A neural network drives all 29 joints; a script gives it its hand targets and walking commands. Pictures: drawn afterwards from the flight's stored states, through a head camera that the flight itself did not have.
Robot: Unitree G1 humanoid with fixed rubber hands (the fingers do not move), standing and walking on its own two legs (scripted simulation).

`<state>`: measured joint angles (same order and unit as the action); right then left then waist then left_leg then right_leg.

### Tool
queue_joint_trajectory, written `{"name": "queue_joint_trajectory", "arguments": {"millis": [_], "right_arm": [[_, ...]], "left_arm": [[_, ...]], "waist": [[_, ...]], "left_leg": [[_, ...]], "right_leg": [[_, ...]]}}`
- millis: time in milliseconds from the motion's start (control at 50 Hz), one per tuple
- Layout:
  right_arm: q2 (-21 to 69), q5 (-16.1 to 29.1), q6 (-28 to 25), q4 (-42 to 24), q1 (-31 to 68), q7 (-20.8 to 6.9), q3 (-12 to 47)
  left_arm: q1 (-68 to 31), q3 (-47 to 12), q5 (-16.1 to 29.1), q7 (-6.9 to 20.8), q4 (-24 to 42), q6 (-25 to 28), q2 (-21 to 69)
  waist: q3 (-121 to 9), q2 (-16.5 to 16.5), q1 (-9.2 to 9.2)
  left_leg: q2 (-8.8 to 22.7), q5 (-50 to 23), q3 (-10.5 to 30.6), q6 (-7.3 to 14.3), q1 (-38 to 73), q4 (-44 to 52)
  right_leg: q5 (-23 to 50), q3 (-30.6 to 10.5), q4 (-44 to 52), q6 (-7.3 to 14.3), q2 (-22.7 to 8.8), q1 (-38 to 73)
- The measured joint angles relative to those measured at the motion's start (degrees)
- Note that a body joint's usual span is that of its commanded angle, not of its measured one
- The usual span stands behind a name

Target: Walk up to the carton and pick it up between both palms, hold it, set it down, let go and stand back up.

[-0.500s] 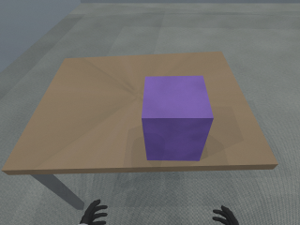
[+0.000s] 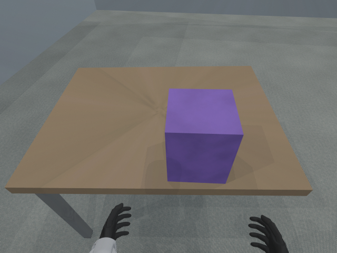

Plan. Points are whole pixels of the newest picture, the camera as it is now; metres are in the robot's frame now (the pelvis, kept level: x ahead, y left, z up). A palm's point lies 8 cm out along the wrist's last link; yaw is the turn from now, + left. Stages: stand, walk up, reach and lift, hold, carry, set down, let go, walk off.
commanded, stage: reach and lift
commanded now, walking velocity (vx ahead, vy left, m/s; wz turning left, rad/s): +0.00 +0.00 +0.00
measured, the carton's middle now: (198, 137) +0.46 -0.05 +0.00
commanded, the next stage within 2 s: none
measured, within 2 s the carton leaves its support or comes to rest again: neither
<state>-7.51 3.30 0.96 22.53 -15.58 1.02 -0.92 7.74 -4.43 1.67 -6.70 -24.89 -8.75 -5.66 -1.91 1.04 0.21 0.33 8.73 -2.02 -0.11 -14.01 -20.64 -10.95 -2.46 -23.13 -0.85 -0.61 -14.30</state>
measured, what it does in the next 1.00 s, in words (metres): stands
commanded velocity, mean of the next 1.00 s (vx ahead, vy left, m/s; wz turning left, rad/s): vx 0.00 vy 0.00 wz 0.00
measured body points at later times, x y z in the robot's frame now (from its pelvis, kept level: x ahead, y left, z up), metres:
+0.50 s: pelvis +0.04 +0.00 +0.00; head +0.06 +0.00 +0.45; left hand +0.27 +0.15 -0.04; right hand +0.23 -0.23 -0.04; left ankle +0.02 +0.12 -0.74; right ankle +0.01 -0.13 -0.74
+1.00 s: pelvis +0.03 +0.00 +0.00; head +0.05 +0.00 +0.45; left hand +0.32 +0.14 +0.00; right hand +0.29 -0.22 -0.01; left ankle +0.02 +0.12 -0.74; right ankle +0.01 -0.13 -0.74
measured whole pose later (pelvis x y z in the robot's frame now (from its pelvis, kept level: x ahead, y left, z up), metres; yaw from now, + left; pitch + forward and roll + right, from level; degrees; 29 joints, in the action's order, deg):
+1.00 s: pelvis +0.03 +0.00 +0.00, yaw +0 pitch +3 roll +1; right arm -10.5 10.1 -20.1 32.1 0.0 2.3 0.6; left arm -3.1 -4.4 2.1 -9.2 -26.7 9.9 -1.9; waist -0.4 0.1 -2.0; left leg -0.3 11.0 -1.1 0.1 -11.7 -20.2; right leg -13.1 -2.4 -22.2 -1.1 -1.0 -11.6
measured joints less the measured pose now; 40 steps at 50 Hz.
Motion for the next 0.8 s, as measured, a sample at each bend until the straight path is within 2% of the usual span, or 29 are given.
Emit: {"name": "queue_joint_trajectory", "arguments": {"millis": [180, 360, 520, 660, 800], "right_arm": [[-2.22, 1.15, -4.65, 0.38, 2.31, -0.59, -0.22], [-4.33, 5.57, -15.16, 5.01, 1.6, -0.87, 1.2], [-4.29, 8.17, -22.77, 8.02, 3.08, -0.8, 2.5], [-3.11, 8.07, -25.0, 7.63, 6.05, 0.29, 3.25], [-2.16, 5.51, -23.34, 9.46, 11.15, 0.9, 1.23]], "left_arm": [[0.29, -1.89, 1.77, -0.04, 0.88, 5.96, 0.62], [0.94, -2.05, -0.08, 0.23, 0.31, 14.93, 2.66], [1.01, -1.99, -1.28, -0.66, -0.22, 19.94, 3.84], [-1.04, -1.58, -0.73, -1.38, 0.81, 21.4, 3.61], [-6.18, -1.72, 0.15, -1.63, -1.37, 20.57, 3.07]], "waist": [[-0.56, -1.89, -0.22], [-0.39, -0.96, -0.77], [0.71, -0.79, -1.55], [1.4, -0.72, -1.84], [1.26, -0.87, -2.16]], "left_leg": [[-0.73, 1.03, 0.03, 0.66, -0.14, 0.57], [-0.24, 2.38, 0.36, 0.29, 1.88, 1.16], [0.02, 2.91, 0.9, -0.1, 2.87, 0.67], [-0.36, 2.45, 1.26, -0.17, 3.05, 0.56], [-0.62, 2.25, 1.33, -0.05, 2.21, -0.02]], "right_leg": [[-0.82, 0.04, 1.18, -0.7, -0.75, 0.26], [-1.37, 0.19, 3.22, -0.36, -0.23, 2.94], [-1.99, 0.49, 2.75, 0.04, 0.12, 4.04], [-2.54, 0.66, 0.99, 0.16, -0.16, 3.57], [-2.6, 0.6, -0.05, 0.06, -0.36, 2.54]]}}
